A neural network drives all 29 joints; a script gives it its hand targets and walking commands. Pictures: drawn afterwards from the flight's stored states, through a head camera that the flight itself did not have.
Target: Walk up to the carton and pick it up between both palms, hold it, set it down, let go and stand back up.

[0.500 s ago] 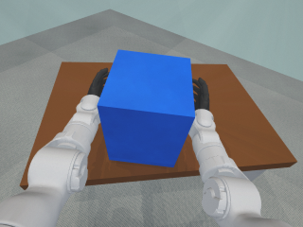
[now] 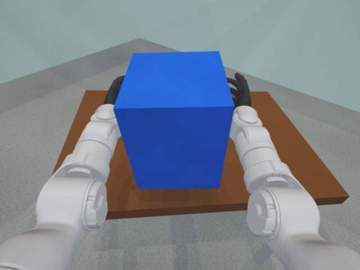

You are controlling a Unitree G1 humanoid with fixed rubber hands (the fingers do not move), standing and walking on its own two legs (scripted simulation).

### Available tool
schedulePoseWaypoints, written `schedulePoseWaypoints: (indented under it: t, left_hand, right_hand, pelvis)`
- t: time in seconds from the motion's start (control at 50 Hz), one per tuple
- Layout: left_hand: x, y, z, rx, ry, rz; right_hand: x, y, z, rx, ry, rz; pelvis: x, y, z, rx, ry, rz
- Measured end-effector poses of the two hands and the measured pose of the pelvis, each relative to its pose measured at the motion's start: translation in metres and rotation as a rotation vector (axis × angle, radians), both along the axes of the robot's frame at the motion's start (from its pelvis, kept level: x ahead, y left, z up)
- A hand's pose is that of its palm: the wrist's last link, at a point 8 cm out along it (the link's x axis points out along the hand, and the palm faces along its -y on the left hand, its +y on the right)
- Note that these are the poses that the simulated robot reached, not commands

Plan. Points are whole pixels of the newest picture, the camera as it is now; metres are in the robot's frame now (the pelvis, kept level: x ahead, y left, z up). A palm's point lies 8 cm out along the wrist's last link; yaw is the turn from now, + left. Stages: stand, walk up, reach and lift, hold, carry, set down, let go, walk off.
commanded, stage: reach and lift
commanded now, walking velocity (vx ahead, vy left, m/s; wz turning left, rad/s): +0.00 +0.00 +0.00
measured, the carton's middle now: (177, 122) +0.42 -0.03 +0.16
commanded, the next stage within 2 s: hold in 1.62 s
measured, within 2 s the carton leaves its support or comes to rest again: neither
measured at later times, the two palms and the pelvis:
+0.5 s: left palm (110, 102) +0.42 +0.12 +0.21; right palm (241, 102) +0.41 -0.17 +0.22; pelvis +0.00 -0.01 +0.00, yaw +0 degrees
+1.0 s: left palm (105, 98) +0.42 +0.13 +0.22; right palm (240, 93) +0.42 -0.16 +0.24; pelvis +0.00 -0.01 +0.00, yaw +0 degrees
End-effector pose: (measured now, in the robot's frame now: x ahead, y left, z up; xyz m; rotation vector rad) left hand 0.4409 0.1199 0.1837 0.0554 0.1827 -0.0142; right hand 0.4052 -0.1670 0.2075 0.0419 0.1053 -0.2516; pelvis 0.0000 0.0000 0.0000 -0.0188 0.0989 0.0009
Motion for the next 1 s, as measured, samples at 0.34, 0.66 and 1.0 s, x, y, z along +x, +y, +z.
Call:
schedulePoseWaypoints:
  t: [0.34,0.66,1.0]
  left_hand:
    - [-0.011,-0.011,0.016,0.030,0.046,0.076]
    - [-0.019,0.004,0.033,-0.008,0.056,0.119]
    - [-0.020,0.007,0.039,-0.010,0.069,0.133]
  right_hand:
    - [0.005,-0.013,-0.005,-0.028,0.053,0.071]
    - [0.010,0.002,0.029,-0.072,0.063,0.110]
    - [0.013,0.005,0.031,-0.047,0.076,0.120]
  pelvis:
    - [0.001,-0.015,0.003,0.020,-0.008,0.000]
    - [0.001,-0.013,0.004,0.018,-0.024,0.000]
    - [0.004,-0.012,0.004,0.016,-0.024,0.000]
